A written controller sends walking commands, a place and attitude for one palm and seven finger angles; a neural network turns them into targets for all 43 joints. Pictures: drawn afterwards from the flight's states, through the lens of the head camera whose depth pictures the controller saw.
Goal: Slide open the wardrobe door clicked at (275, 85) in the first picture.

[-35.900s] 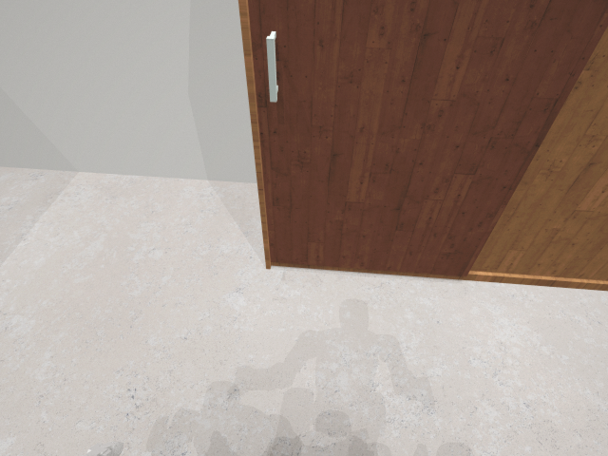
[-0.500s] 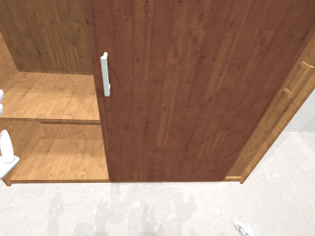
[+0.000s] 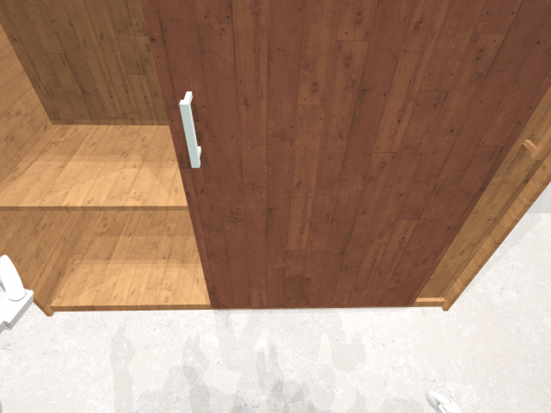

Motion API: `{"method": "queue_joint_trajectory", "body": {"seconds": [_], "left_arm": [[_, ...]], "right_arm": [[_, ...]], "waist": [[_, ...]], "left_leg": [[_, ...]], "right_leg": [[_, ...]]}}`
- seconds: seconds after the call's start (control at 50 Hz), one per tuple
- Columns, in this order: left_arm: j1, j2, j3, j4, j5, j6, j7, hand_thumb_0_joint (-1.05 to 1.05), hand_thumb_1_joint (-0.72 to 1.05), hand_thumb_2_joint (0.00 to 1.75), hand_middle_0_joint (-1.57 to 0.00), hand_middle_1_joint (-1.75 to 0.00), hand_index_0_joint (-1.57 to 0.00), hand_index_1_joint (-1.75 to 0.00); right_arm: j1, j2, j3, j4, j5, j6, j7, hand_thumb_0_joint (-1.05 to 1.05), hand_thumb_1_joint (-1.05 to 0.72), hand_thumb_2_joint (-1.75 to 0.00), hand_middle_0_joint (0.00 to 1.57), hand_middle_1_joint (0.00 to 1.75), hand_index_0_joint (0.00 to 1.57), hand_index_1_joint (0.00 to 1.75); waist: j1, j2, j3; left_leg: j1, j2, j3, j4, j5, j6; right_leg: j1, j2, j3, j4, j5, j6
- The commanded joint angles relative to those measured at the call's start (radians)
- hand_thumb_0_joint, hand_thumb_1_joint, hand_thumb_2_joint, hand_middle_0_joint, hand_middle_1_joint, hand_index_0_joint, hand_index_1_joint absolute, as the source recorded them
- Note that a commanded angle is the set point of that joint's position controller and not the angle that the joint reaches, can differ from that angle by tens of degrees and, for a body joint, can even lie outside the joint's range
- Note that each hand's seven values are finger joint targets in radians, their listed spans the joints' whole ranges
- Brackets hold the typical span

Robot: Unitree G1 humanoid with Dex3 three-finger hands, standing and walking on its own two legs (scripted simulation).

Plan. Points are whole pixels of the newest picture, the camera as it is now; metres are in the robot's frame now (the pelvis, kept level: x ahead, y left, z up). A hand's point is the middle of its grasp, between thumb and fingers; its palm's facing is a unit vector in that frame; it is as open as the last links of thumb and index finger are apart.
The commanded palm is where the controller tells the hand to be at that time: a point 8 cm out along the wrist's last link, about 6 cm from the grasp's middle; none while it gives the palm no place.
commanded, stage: stop stepping back and stand still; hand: left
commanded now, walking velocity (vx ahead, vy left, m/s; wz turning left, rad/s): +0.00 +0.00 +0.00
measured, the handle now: (192, 131) +0.62 +0.24 +0.09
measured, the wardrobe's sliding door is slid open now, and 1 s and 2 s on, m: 0.63 0.63 0.63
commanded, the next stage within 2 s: let the arm hang, fingers relaxed in 1.12 s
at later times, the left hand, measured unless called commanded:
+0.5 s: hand (57, 271) +0.24 +0.30 +0.13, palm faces +0.38 -0.81 -0.45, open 7.4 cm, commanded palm +0.17 +0.33 +0.18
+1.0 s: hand (18, 307) +0.18 +0.30 +0.14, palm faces +0.45 -0.81 -0.39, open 7.4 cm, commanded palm +0.12 +0.34 +0.18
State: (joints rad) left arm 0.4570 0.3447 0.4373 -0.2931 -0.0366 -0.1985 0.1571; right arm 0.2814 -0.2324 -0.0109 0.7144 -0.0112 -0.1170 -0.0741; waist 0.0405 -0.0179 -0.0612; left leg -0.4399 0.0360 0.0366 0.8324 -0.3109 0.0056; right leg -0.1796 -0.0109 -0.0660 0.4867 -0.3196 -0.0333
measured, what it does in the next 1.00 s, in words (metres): steps on the spot: left foot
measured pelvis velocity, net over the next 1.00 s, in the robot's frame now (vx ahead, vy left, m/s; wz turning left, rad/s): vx -0.02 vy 0.04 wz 0.01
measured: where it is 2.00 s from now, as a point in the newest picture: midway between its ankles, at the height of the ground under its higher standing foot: outside the picture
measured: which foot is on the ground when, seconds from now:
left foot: up 0.00-0.04, down 0.06-1.00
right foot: down 0.00-1.00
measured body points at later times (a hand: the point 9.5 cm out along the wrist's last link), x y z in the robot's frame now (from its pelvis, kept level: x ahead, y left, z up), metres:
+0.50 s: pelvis +0.03 +0.03 +0.00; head +0.06 +0.04 +0.44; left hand +0.21 +0.34 +0.15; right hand +0.19 -0.20 -0.09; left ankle +0.03 +0.15 -0.74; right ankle -0.04 -0.10 -0.74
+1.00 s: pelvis -0.02 +0.04 +0.00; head -0.01 +0.05 +0.45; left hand +0.15 +0.34 +0.16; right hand +0.14 -0.19 -0.08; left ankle +0.03 +0.15 -0.74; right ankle -0.04 -0.10 -0.74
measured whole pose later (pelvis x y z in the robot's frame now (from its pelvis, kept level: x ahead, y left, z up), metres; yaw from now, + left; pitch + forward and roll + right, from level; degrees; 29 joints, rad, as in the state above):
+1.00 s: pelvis -0.02 +0.04 +0.00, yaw +0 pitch +0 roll -2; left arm 0.49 0.34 0.35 -0.40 -0.03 -0.18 0.16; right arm 0.24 -0.20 0.01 0.64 -0.01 -0.14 -0.08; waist 0.03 0.01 0.01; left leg -0.29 0.04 0.04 0.47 -0.18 0.01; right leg -0.15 -0.01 -0.06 0.39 -0.24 0.02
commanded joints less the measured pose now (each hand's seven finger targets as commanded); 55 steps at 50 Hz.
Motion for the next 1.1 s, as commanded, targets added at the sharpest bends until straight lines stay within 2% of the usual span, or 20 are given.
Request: {"method": "queue_joint_trajectory", "body": {"seconds": [0.0, 0.02, 0.06, 0.08, 0.12, 0.14, 0.16, 0.22, 0.26, 0.28, 0.36, 0.44, 0.48, 0.54, 0.68, 0.78, 0.84, 0.94, 0.98, 1.08], "left_arm": [[-0.227, 0.199, -0.023, -0.369, 0.017, -0.079, 0.012, 0.00, 0.90, 0.90, -0.20, -0.30, -0.20, -0.30], [-0.215, 0.226, 0.007, -0.423, 0.017, -0.081, 0.016, 0.00, 0.90, 0.90, -0.20, -0.30, -0.20, -0.30], [-0.186, 0.276, 0.069, -0.557, 0.017, -0.094, 0.029, 0.00, 0.90, 0.90, -0.20, -0.30, -0.20, -0.30], [-0.153, 0.328, 0.130, -0.586, 0.017, -0.100, 0.035, 0.00, 0.90, 0.90, -0.20, -0.30, -0.20, -0.30], [-0.018, 0.313, 0.156, -0.573, 0.011, -0.095, 0.028, 0.00, 0.90, 0.90, -0.20, -0.30, -0.20, -0.30], [0.024, 0.301, 0.168, -0.522, 0.009, -0.091, 0.024, 0.00, 0.90, 0.90, -0.20, -0.30, -0.20, -0.30], [0.041, 0.281, 0.169, -0.491, 0.005, -0.090, 0.022, 0.00, 0.90, 0.90, -0.20, -0.30, -0.20, -0.30], [0.130, 0.247, 0.174, -0.358, -0.015, -0.084, 0.014, 0.00, 0.90, 0.90, -0.20, -0.30, -0.20, -0.30], [0.142, 0.225, 0.148, -0.304, -0.021, -0.071, 0.012, 0.00, 0.90, 0.90, -0.20, -0.30, -0.20, -0.30], [0.156, 0.199, 0.123, -0.278, -0.028, -0.062, 0.008, 0.00, 0.90, 0.90, -0.20, -0.30, -0.20, -0.30], [0.115, 0.218, 0.096, -0.318, -0.022, -0.043, 0.003, 0.00, 0.90, 0.90, -0.20, -0.30, -0.20, -0.30], [0.023, 0.246, 0.087, -0.431, -0.011, -0.047, 0.011, 0.00, 0.90, 0.90, -0.20, -0.30, -0.20, -0.30], [-0.023, 0.297, 0.118, -0.507, -0.008, -0.057, 0.021, 0.00, 0.90, 0.90, -0.20, -0.30, -0.20, -0.30], [0.029, 0.279, 0.121, -0.515, -0.005, -0.068, 0.031, 0.00, 0.90, 0.90, -0.20, -0.30, -0.20, -0.30], [0.122, 0.227, 0.127, -0.300, -0.023, -0.068, 0.019, 0.00, 0.90, 0.90, -0.20, -0.30, -0.20, -0.30], [0.025, 0.206, 0.069, -0.274, -0.016, -0.062, 0.011, 0.00, 0.90, 0.90, -0.20, -0.30, -0.20, -0.30], [-0.036, 0.197, 0.035, -0.308, -0.003, -0.062, 0.010, 0.00, 0.90, 0.90, -0.20, -0.30, -0.20, -0.30], [-0.090, 0.228, 0.051, -0.378, 0.010, -0.073, 0.020, 0.00, 0.90, 0.90, -0.20, -0.30, -0.20, -0.30], [-0.076, 0.257, 0.084, -0.394, 0.010, -0.074, 0.025, 0.00, 0.90, 0.90, -0.20, -0.30, -0.20, -0.30], [0.004, 0.212, 0.072, -0.327, 0.001, -0.066, 0.019, 0.00, 0.90, 0.90, -0.20, -0.30, -0.20, -0.30]], "right_arm": [[-0.156, -0.090, -0.029, -0.178, -0.007, -0.117, -0.025, 0.00, -0.90, -0.90, 0.20, 0.30, 0.20, 0.30], [-0.152, -0.103, -0.039, -0.190, -0.007, -0.123, -0.022, 0.00, -0.90, -0.90, 0.20, 0.30, 0.20, 0.30], [-0.151, -0.130, -0.054, -0.224, 0.003, -0.118, -0.014, 0.00, -0.90, -0.90, 0.20, 0.30, 0.20, 0.30], [-0.147, -0.135, -0.057, -0.234, 0.007, -0.112, -0.010, 0.00, -0.90, -0.90, 0.20, 0.30, 0.20, 0.30], [-0.138, -0.089, -0.036, -0.242, 0.002, -0.101, 0.008, 0.00, -0.90, -0.90, 0.20, 0.30, 0.20, 0.30], [-0.145, -0.086, -0.035, -0.241, 0.005, -0.096, 0.016, 0.00, -0.90, -0.90, 0.20, 0.30, 0.20, 0.30], [-0.143, -0.092, -0.036, -0.246, 0.011, -0.090, 0.022, 0.00, -0.90, -0.90, 0.20, 0.30, 0.20, 0.30], [-0.117, -0.083, -0.042, -0.250, 0.020, -0.066, 0.028, 0.00, -0.90, -0.90, 0.20, 0.30, 0.20, 0.30], [-0.102, -0.087, -0.043, -0.246, 0.019, -0.050, 0.029, 0.00, -0.90, -0.90, 0.20, 0.30, 0.20, 0.30], [-0.105, -0.090, -0.044, -0.247, 0.022, -0.049, 0.026, 0.00, -0.90, -0.90, 0.20, 0.30, 0.20, 0.30], [-0.131, -0.095, -0.034, -0.257, 0.018, -0.034, 0.010, 0.00, -0.90, -0.90, 0.20, 0.30, 0.20, 0.30], [-0.149, -0.092, -0.028, -0.266, 0.016, -0.039, -0.005, 0.00, -0.90, -0.90, 0.20, 0.30, 0.20, 0.30], [-0.160, -0.094, -0.026, -0.268, 0.014, -0.050, -0.013, 0.00, -0.90, -0.90, 0.20, 0.30, 0.20, 0.30], [-0.146, -0.091, -0.026, -0.266, 0.010, -0.064, -0.010, 0.00, -0.90, -0.90, 0.20, 0.30, 0.20, 0.30], [-0.140, -0.098, -0.035, -0.247, 0.010, -0.060, -0.006, 0.00, -0.90, -0.90, 0.20, 0.30, 0.20, 0.30], [-0.156, -0.108, -0.033, -0.243, 0.011, -0.065, -0.013, 0.00, -0.90, -0.90, 0.20, 0.30, 0.20, 0.30], [-0.158, -0.106, -0.028, -0.245, 0.010, -0.073, -0.017, 0.00, -0.90, -0.90, 0.20, 0.30, 0.20, 0.30], [-0.160, -0.101, -0.028, -0.240, 0.003, -0.089, -0.023, 0.00, -0.90, -0.90, 0.20, 0.30, 0.20, 0.30], [-0.159, -0.104, -0.030, -0.238, 0.000, -0.092, -0.024, 0.00, -0.90, -0.90, 0.20, 0.30, 0.20, 0.30], [-0.153, -0.097, -0.028, -0.235, 0.003, -0.089, -0.015, 0.00, -0.90, -0.90, 0.20, 0.30, 0.20, 0.30]], "waist": [[-0.033, -0.120, 0.017], [-0.029, -0.058, -0.007], [-0.016, 0.162, -0.074], [-0.008, 0.231, -0.087], [-0.017, 0.336, -0.077], [-0.014, 0.332, -0.058], [-0.016, 0.282, -0.048], [-0.044, 0.028, -0.103], [-0.054, -0.044, -0.146], [-0.054, -0.045, -0.151], [-0.046, 0.002, -0.147], [-0.040, 0.043, -0.146], [-0.036, 0.104, -0.139], [-0.029, 0.206, -0.125], [-0.034, 0.091, -0.018], [-0.041, 0.071, 0.034], [-0.041, 0.047, 0.031], [-0.033, 0.110, 0.005], [-0.029, 0.133, -0.018], [-0.028, 0.116, -0.005]], "left_leg": [[0.208, -0.027, 0.047, -0.348, 0.121, 0.031], [0.282, 0.005, -0.003, -0.380, 0.247, 0.042], [0.406, 0.143, -0.154, -0.368, 0.540, 0.087], [0.405, 0.169, -0.179, -0.373, 0.612, 0.094], [0.368, 0.140, -0.153, -0.369, 0.778, 0.090], [0.317, 0.141, -0.123, -0.375, 0.716, 0.074], [0.257, 0.127, -0.090, -0.355, 0.629, 0.056], [0.204, 0.053, -0.008, -0.254, 0.479, 0.004], [0.206, 0.033, 0.023, -0.239, 0.488, -0.003], [0.214, 0.034, 0.022, -0.257, 0.515, -0.002], [0.304, 0.076, -0.012, -0.310, 0.611, 0.019], [0.294, 0.068, -0.015, -0.316, 0.582, 0.020], [0.289, 0.063, -0.030, -0.337, 0.566, 0.017], [0.275, 0.073, -0.045, -0.369, 0.545, 0.019], [0.169, 0.055, -0.051, -0.427, 0.212, 0.004], [0.155, 0.045, -0.060, -0.475, 0.006, 0.006], [0.171, 0.038, -0.062, -0.485, -0.027, 0.010], [0.203, 0.025, -0.056, -0.486, -0.001, 0.012], [0.207, 0.026, -0.059, -0.488, 0.029, 0.010], [0.199, 0.025, -0.052, -0.478, 0.055, 0.000]], "right_leg": [[-0.008, -0.174, 0.142, -0.057, 0.346, -0.037], [-0.034, -0.138, 0.132, 0.014, 0.366, -0.006], [-0.122, -0.038, 0.078, 0.127, 0.255, 0.053], [-0.127, -0.013, 0.058, 0.159, 0.168, 0.053], [-0.087, 0.005, 0.015, 0.143, 0.122, 0.038], [-0.042, 0.007, 0.011, 0.089, 0.092, 0.036], [0.019, 0.007, 0.016, 0.022, 0.167, 0.033], [0.111, -0.071, 0.127, -0.025, 0.581, 0.007], [0.148, -0.109, 0.139, 0.000, 0.780, 0.003], [0.153, -0.104, 0.123, 0.013, 0.803, 0.010], [0.067, -0.055, 0.061, 0.008, 0.623, 0.047], [0.082, -0.057, 0.063, 0.004, 0.583, 0.041], [0.082, -0.053, 0.058, 0.007, 0.533, 0.038], [0.078, -0.029, 0.041, 0.006, 0.409, 0.038], [0.036, -0.026, 0.065, -0.115, 0.233, 0.033], [-0.026, -0.021, 0.078, -0.176, 0.083, 0.034], [-0.036, -0.017, 0.076, -0.187, 0.050, 0.036], [-0.017, -0.015, 0.079, -0.184, 0.071, 0.033], [0.010, -0.012, 0.072, -0.169, 0.102, 0.033], [0.008, -0.013, 0.075, -0.180, 0.116, 0.031]]}}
